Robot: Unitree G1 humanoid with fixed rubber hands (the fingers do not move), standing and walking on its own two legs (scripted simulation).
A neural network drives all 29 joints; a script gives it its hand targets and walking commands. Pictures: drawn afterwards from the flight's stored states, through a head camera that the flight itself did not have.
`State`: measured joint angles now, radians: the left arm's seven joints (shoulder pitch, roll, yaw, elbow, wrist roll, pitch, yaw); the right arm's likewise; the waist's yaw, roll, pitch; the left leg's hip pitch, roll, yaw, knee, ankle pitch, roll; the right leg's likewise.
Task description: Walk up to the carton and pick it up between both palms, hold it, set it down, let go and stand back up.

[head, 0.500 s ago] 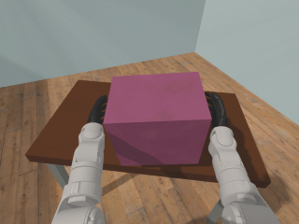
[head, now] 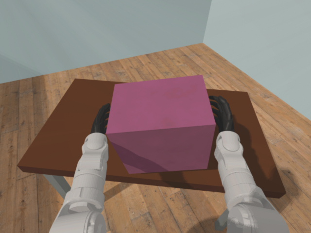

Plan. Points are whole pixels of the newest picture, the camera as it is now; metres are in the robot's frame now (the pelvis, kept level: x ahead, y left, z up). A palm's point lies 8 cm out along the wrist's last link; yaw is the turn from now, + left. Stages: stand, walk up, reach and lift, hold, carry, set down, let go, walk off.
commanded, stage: set down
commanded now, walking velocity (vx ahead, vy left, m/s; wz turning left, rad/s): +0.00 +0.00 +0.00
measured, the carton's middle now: (162, 128) +0.42 -0.04 +0.04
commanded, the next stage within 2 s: none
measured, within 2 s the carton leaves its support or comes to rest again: rests again in 1.32 s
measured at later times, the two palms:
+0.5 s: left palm (105, 132) +0.40 +0.12 +0.06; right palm (227, 130) +0.36 -0.21 +0.09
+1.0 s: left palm (110, 128) +0.41 +0.11 +0.06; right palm (231, 134) +0.36 -0.22 +0.07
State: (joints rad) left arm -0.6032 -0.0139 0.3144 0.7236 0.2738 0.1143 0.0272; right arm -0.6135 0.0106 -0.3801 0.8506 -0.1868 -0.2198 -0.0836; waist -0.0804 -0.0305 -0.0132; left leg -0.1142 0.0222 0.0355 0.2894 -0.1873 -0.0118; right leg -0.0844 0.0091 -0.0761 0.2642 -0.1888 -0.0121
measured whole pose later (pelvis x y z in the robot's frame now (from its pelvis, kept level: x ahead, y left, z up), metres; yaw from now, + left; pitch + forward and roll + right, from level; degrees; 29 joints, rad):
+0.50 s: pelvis -0.01 +0.01 +0.00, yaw -1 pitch +4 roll +0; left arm -0.68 -0.02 0.34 0.87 0.28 0.04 0.05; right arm -0.66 0.00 -0.49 0.93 -0.24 -0.24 -0.05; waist -0.08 -0.02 -0.04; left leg -0.20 0.02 0.06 0.32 -0.19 0.00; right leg -0.17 0.01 -0.06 0.28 -0.18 -0.01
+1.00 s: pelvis -0.02 +0.00 +0.00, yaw -2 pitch +9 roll +0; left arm -0.82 0.00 0.46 1.03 0.32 -0.04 0.03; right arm -0.72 0.06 -0.68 0.88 -0.41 -0.18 0.01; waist -0.09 -0.02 -0.07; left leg -0.30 0.02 0.07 0.27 -0.14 0.00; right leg -0.31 0.00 -0.04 0.31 -0.16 -0.01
